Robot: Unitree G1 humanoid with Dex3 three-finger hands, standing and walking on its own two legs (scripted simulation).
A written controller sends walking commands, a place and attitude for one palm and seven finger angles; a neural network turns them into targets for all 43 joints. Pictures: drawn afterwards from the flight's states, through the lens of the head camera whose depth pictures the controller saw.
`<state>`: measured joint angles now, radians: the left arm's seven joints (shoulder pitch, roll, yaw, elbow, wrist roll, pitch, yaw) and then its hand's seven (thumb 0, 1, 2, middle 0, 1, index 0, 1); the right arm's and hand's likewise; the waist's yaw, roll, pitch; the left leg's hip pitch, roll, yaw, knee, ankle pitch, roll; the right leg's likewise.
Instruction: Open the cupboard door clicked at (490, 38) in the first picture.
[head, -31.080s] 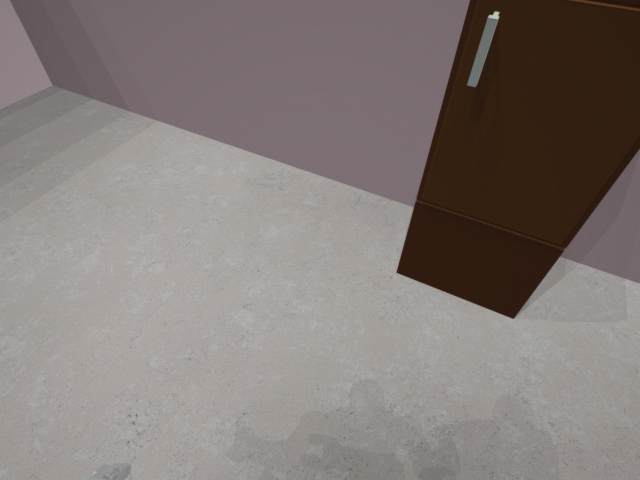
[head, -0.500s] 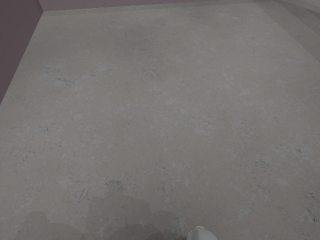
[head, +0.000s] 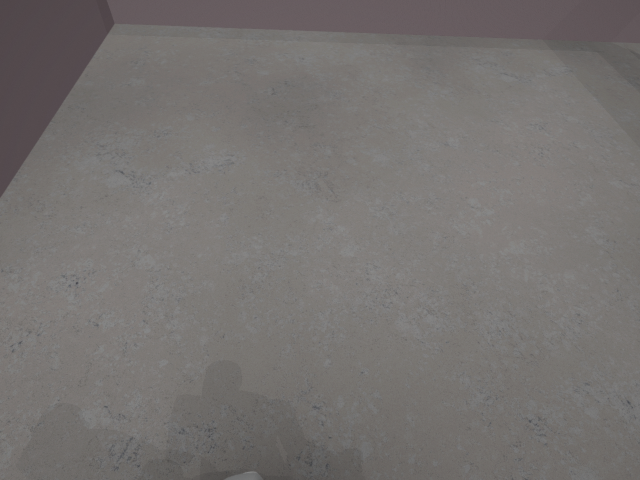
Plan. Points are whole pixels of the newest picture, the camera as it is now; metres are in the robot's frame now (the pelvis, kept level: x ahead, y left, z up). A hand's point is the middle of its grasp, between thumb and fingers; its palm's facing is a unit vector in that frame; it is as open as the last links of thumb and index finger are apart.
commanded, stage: turn to face it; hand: left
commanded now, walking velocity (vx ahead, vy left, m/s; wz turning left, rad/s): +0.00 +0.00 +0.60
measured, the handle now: out of the picture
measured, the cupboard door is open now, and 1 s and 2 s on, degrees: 40 40 40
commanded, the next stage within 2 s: none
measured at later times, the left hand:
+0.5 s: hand out of the picture +0.09 +0.16 -0.14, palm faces +0.30 -0.91 -0.30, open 7.4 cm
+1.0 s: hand out of the picture +0.09 +0.17 -0.14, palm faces +0.59 -0.76 -0.28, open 7.4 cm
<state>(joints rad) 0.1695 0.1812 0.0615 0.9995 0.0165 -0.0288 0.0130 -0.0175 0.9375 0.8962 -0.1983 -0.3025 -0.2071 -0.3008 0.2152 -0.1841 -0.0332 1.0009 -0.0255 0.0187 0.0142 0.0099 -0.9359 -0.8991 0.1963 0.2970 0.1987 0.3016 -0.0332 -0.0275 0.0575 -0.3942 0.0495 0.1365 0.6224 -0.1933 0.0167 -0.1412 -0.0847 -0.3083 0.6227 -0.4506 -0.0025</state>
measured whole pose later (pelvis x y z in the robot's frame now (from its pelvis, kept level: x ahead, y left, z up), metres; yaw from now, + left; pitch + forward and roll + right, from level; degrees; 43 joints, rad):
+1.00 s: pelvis +0.14 -0.07 +0.01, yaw +37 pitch +1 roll +0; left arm 0.15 0.24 0.07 0.87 0.02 0.03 0.00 0.00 0.91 0.90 -0.19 -0.30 -0.20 -0.30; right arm 0.14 -0.23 -0.05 0.91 -0.03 0.05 0.01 0.00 -0.91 -0.90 0.20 0.30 0.20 0.30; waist 0.00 0.02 0.09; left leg -0.29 0.00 -0.07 0.57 -0.30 -0.02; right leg -0.40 -0.06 -0.03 0.78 -0.40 0.09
